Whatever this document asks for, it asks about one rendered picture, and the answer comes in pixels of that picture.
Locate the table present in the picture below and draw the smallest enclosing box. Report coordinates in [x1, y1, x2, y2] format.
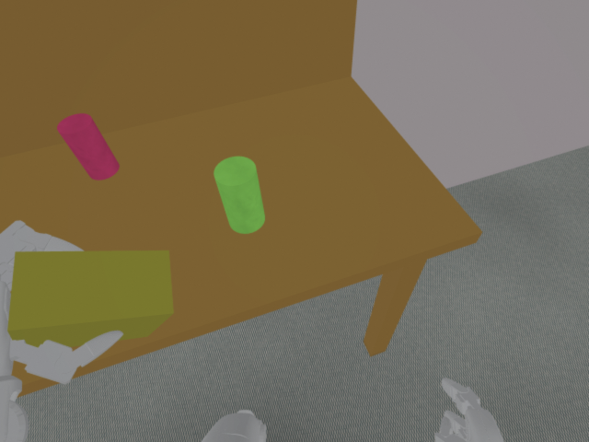
[0, 0, 482, 397]

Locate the sponge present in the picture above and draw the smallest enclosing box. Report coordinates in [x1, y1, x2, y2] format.
[7, 250, 174, 347]

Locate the robot left forearm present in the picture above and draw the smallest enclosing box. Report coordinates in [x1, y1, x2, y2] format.
[0, 375, 29, 442]

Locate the robot left hand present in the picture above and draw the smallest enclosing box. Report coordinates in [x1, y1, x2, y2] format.
[0, 220, 123, 384]

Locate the robot right hand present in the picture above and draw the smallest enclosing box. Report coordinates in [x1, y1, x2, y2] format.
[434, 378, 504, 442]

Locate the left robot thigh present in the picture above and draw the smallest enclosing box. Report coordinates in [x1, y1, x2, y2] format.
[202, 413, 266, 442]

